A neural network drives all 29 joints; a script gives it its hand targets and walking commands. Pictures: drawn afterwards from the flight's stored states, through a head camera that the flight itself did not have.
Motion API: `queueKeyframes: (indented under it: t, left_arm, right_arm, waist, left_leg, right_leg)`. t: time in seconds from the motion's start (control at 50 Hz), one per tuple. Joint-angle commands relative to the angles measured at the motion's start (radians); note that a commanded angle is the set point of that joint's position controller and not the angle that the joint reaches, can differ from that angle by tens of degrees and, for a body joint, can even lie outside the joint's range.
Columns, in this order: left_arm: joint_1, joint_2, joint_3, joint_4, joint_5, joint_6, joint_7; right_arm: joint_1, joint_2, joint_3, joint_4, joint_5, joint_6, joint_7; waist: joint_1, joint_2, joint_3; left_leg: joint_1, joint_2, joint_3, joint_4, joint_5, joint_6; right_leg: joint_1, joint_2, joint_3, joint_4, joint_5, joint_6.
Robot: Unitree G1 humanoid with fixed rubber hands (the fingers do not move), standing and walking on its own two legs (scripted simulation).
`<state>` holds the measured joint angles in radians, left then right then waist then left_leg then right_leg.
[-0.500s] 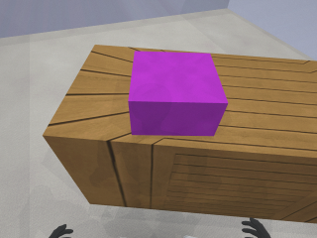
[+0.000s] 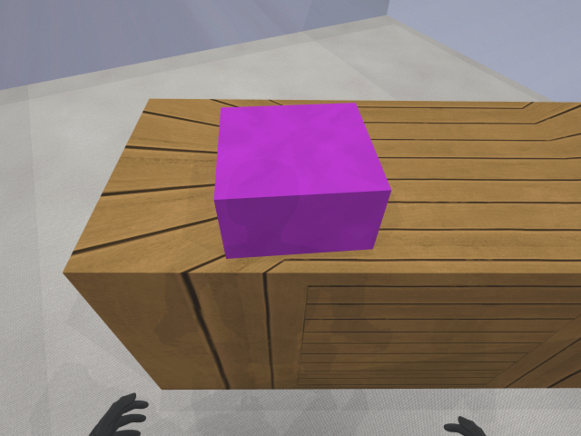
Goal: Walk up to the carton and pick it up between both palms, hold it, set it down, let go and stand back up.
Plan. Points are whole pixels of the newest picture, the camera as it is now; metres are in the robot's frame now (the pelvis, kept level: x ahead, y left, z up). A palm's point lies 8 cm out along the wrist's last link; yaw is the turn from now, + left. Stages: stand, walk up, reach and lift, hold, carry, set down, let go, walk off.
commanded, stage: walk up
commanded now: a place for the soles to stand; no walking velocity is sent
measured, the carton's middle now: (294, 176) +0.58 +0.02 +0.01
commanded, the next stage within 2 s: none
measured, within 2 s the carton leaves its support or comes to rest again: neither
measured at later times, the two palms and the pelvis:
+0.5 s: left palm out of the picture +0.12 +0.17 -0.11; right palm out of the picture +0.13 -0.36 -0.10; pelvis +0.02 -0.10 -0.02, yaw +5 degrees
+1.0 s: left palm out of the picture +0.10 +0.17 -0.08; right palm (536, 411) +0.20 -0.34 -0.08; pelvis +0.03 -0.11 +0.00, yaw +12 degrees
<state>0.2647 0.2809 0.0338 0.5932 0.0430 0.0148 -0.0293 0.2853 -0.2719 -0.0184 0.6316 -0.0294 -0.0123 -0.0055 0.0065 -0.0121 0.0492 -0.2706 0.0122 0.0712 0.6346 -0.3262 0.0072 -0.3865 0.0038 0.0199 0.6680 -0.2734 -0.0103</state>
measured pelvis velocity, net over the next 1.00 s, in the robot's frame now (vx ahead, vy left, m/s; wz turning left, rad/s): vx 0.03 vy -0.11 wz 0.21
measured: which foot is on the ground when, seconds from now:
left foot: down 0.00-0.26, up 0.28-0.46, down 0.48-1.00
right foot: up 0.00-0.22, down 0.24-1.00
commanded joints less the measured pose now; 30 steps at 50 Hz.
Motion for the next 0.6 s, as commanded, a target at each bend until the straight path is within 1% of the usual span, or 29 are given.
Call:
queueKeyframes:
  t: [0.0, 0.02, 0.04, 0.06, 0.08, 0.1, 0.14, 0.16, 0.18, 0.2, 0.22, 0.24, 0.26, 0.28, 0.3, 0.32, 0.34, 0.36, 0.4, 0.42, 0.44, 0.46, 0.48, 0.5, 0.52, 0.54, 0.56, 0.58]
  left_arm:
    - [-0.062, 0.132, 0.048, -0.118, 0.054, 0.028, -0.026]
    - [-0.058, 0.126, 0.045, -0.121, 0.051, 0.039, -0.030]
    - [-0.070, 0.121, 0.043, -0.129, 0.050, 0.046, -0.032]
    - [-0.080, 0.113, 0.040, -0.131, 0.048, 0.051, -0.031]
    - [-0.072, 0.101, 0.036, -0.126, 0.043, 0.052, -0.031]
    - [-0.070, 0.095, 0.033, -0.122, 0.035, 0.051, -0.033]
    - [-0.082, 0.085, 0.028, -0.121, 0.016, 0.041, -0.038]
    - [-0.084, 0.083, 0.027, -0.115, 0.008, 0.033, -0.039]
    - [-0.067, 0.082, 0.029, -0.104, 0.002, 0.022, -0.038]
    - [-0.015, 0.084, 0.033, -0.080, -0.001, 0.011, -0.034]
    - [0.054, 0.104, 0.043, -0.047, -0.002, 0.000, -0.027]
    - [0.106, 0.160, 0.061, -0.024, 0.003, -0.010, -0.015]
    - [0.125, 0.246, 0.078, -0.031, 0.011, -0.017, -0.003]
    - [0.071, 0.309, 0.087, -0.041, 0.000, -0.010, 0.011]
    - [0.035, 0.286, 0.081, -0.043, -0.009, -0.006, 0.020]
    - [0.009, 0.238, 0.059, -0.043, -0.015, -0.007, 0.028]
    - [-0.012, 0.223, 0.049, -0.038, -0.007, -0.009, 0.038]
    - [-0.029, 0.213, 0.042, -0.039, -0.005, -0.010, 0.042]
    - [-0.069, 0.199, 0.033, -0.041, -0.008, -0.007, 0.040]
    - [-0.081, 0.196, 0.031, -0.044, -0.008, -0.005, 0.040]
    - [-0.096, 0.196, 0.029, -0.048, -0.011, -0.003, 0.039]
    - [-0.105, 0.186, 0.023, -0.053, -0.017, -0.002, 0.037]
    - [-0.092, 0.155, 0.008, -0.058, -0.025, -0.005, 0.032]
    - [-0.050, 0.104, -0.010, -0.070, -0.038, -0.011, 0.025]
    - [-0.014, 0.107, -0.007, -0.064, -0.053, -0.002, 0.031]
    - [-0.008, 0.114, 0.001, -0.055, -0.043, 0.002, 0.036]
    - [-0.005, 0.123, 0.005, -0.054, -0.039, -0.005, 0.032]
    - [0.002, 0.123, 0.004, -0.051, -0.038, -0.018, 0.028]
  right_arm:
    - [0.155, -0.260, -0.103, -0.046, -0.041, -0.032, -0.063]
    - [0.151, -0.248, -0.103, -0.053, -0.042, -0.036, -0.076]
    - [0.153, -0.233, -0.101, -0.055, -0.044, -0.040, -0.084]
    - [0.150, -0.218, -0.097, -0.055, -0.046, -0.043, -0.086]
    - [0.145, -0.205, -0.093, -0.056, -0.048, -0.044, -0.082]
    - [0.132, -0.200, -0.092, -0.061, -0.048, -0.043, -0.076]
    - [0.110, -0.202, -0.094, -0.069, -0.045, -0.039, -0.063]
    - [0.100, -0.207, -0.093, -0.075, -0.042, -0.035, -0.055]
    - [0.086, -0.214, -0.093, -0.082, -0.039, -0.030, -0.046]
    - [0.071, -0.219, -0.091, -0.088, -0.032, -0.024, -0.035]
    - [0.076, -0.204, -0.080, -0.093, -0.026, -0.017, -0.024]
    - [0.126, -0.147, -0.058, -0.097, -0.018, -0.013, -0.014]
    - [0.152, -0.072, -0.030, -0.127, -0.006, -0.013, -0.008]
    - [0.133, -0.089, -0.031, -0.134, 0.008, 0.003, -0.022]
    - [0.104, -0.121, -0.045, -0.135, 0.000, 0.017, -0.032]
    - [0.094, -0.134, -0.051, -0.134, 0.004, 0.017, -0.031]
    - [0.121, -0.126, -0.052, -0.121, 0.007, 0.012, -0.028]
    - [0.151, -0.121, -0.053, -0.113, 0.003, 0.009, -0.027]
    - [0.175, -0.111, -0.052, -0.106, 0.000, 0.004, -0.020]
    - [0.175, -0.105, -0.052, -0.106, 0.002, 0.002, -0.014]
    - [0.180, -0.099, -0.053, -0.104, 0.005, 0.000, -0.008]
    - [0.184, -0.108, -0.058, -0.106, 0.003, -0.006, -0.003]
    - [0.176, -0.143, -0.067, -0.114, -0.005, -0.012, -0.001]
    - [0.143, -0.205, -0.084, -0.129, -0.010, -0.014, -0.003]
    - [0.074, -0.246, -0.092, -0.137, 0.010, -0.009, -0.005]
    - [0.024, -0.219, -0.080, -0.137, 0.016, -0.004, -0.002]
    - [-0.019, -0.171, -0.060, -0.144, 0.024, 0.000, 0.000]
    - [-0.031, -0.146, -0.049, -0.151, 0.025, 0.004, 0.003]
  waist:
    - [-0.038, 0.060, 0.068]
    - [-0.037, 0.054, 0.085]
    - [-0.033, 0.042, 0.088]
    - [-0.024, 0.045, 0.080]
    - [-0.020, 0.069, 0.056]
    - [-0.017, 0.105, 0.040]
    - [-0.022, 0.182, 0.018]
    - [-0.024, 0.209, 0.001]
    - [-0.018, 0.234, -0.023]
    - [0.009, 0.231, -0.050]
    - [0.036, 0.175, -0.083]
    - [0.051, 0.048, -0.132]
    - [0.071, -0.163, -0.163]
    - [0.085, -0.247, -0.151]
    - [0.087, -0.169, -0.080]
    - [0.067, -0.099, -0.006]
    - [0.041, -0.097, 0.001]
    - [0.021, -0.124, -0.003]
    - [0.000, -0.149, -0.018]
    - [-0.004, -0.158, -0.019]
    - [-0.019, -0.157, -0.015]
    - [-0.036, -0.129, -0.014]
    - [-0.043, -0.059, -0.022]
    - [-0.032, 0.126, -0.048]
    - [-0.018, 0.149, -0.050]
    - [-0.003, 0.131, -0.009]
    - [0.012, 0.107, 0.020]
    - [0.019, 0.096, 0.015]
  left_leg:
    - [0.078, 0.436, -0.577, -0.335, -0.133, 0.231]
    - [0.080, 0.455, -0.571, -0.332, -0.022, 0.257]
    - [0.081, 0.439, -0.539, -0.317, 0.095, 0.261]
    - [0.077, 0.406, -0.488, -0.304, 0.182, 0.249]
    - [0.092, 0.360, -0.431, -0.295, 0.179, 0.233]
    - [0.095, 0.323, -0.384, -0.283, 0.169, 0.221]
    - [0.068, 0.264, -0.291, -0.242, 0.160, 0.202]
    - [0.036, 0.236, -0.242, -0.210, 0.171, 0.194]
    - [-0.011, 0.209, -0.198, -0.167, 0.188, 0.181]
    - [-0.071, 0.184, -0.161, -0.098, 0.198, 0.161]
    - [-0.142, 0.148, -0.126, 0.001, 0.185, 0.130]
    - [-0.219, 0.091, -0.084, 0.129, 0.112, 0.078]
    - [-0.336, 0.010, -0.048, 0.302, -0.139, 0.008]
    - [-0.301, -0.030, -0.066, 0.435, -0.389, -0.010]
    - [-0.284, 0.010, -0.129, 0.530, -0.367, -0.017]
    - [-0.305, 0.020, -0.154, 0.542, -0.305, -0.023]
    - [-0.302, 0.024, -0.149, 0.509, -0.279, -0.027]
    - [-0.261, 0.036, -0.137, 0.456, -0.265, -0.030]
    - [-0.161, 0.028, -0.098, 0.300, -0.244, -0.032]
    - [-0.113, 0.020, -0.085, 0.207, -0.200, -0.027]
    - [-0.038, 0.010, -0.075, 0.085, -0.102, -0.014]
    - [0.065, 0.008, -0.090, -0.042, 0.041, 0.002]
    - [0.138, 0.035, -0.170, -0.115, 0.141, 0.027]
    - [0.149, 0.171, -0.408, -0.203, 0.142, 0.091]
    - [-0.068, 0.265, -0.529, -0.264, 0.013, 0.202]
    - [-0.200, 0.237, -0.482, -0.269, -0.063, 0.226]
    - [-0.199, 0.175, -0.377, -0.246, -0.018, 0.176]
    - [-0.181, 0.118, -0.304, -0.197, 0.042, 0.123]
  right_leg:
    - [-0.271, -0.077, 0.030, 0.285, -0.199, 0.012]
    - [-0.313, -0.094, 0.055, 0.368, -0.210, 0.016]
    - [-0.324, -0.107, 0.073, 0.420, -0.193, 0.021]
    - [-0.308, -0.116, 0.086, 0.443, -0.169, 0.030]
    - [-0.291, -0.120, 0.080, 0.423, -0.154, 0.037]
    - [-0.270, -0.116, 0.061, 0.388, -0.153, 0.043]
    - [-0.186, -0.112, 0.019, 0.259, -0.179, 0.042]
    - [-0.111, -0.097, -0.012, 0.185, -0.183, 0.037]
    - [-0.013, -0.072, -0.048, 0.107, -0.157, 0.031]
    - [0.112, -0.044, -0.087, -0.002, -0.055, 0.021]
    - [0.250, -0.009, -0.116, -0.085, 0.046, 0.012]
    - [0.386, -0.040, -0.055, -0.134, 0.093, -0.010]
    - [0.422, -0.247, 0.208, -0.196, 0.075, -0.080]
    - [0.238, -0.410, 0.420, -0.315, -0.018, -0.248]
    - [0.134, -0.437, 0.452, -0.345, -0.096, -0.304]
    - [0.130, -0.403, 0.364, -0.313, 0.000, -0.291]
    - [0.146, -0.378, 0.294, -0.273, 0.115, -0.264]
    - [0.119, -0.371, 0.263, -0.255, 0.160, -0.245]
    - [0.085, -0.339, 0.201, -0.244, 0.124, -0.215]
    - [0.071, -0.326, 0.170, -0.219, 0.127, -0.200]
    - [0.031, -0.310, 0.134, -0.179, 0.125, -0.179]
    - [-0.041, -0.294, 0.095, -0.128, 0.112, -0.143]
    - [-0.109, -0.266, 0.062, -0.064, 0.071, -0.090]
    - [-0.154, -0.179, -0.025, 0.080, -0.051, -0.023]
    - [0.006, -0.068, -0.069, 0.131, -0.235, 0.006]
    - [0.125, -0.091, -0.023, 0.107, -0.230, -0.001]
    - [0.138, -0.084, -0.031, 0.001, -0.143, -0.008]
    - [0.146, -0.097, -0.021, -0.092, -0.044, -0.013]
